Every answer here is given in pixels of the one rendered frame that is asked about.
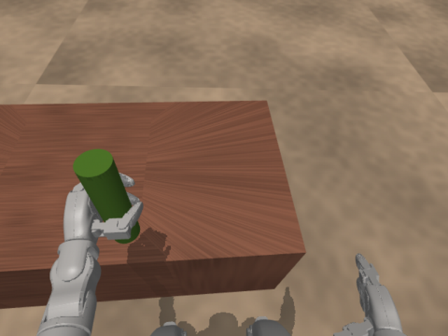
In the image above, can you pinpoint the left robot arm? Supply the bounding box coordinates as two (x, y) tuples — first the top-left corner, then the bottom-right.
(36, 239), (101, 336)

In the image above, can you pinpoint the right robot hand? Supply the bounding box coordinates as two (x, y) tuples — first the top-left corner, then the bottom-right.
(333, 253), (403, 336)

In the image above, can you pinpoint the left robot hand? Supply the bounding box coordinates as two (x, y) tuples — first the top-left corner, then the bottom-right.
(63, 173), (144, 244)

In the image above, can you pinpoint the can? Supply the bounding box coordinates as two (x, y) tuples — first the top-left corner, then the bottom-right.
(73, 149), (140, 244)

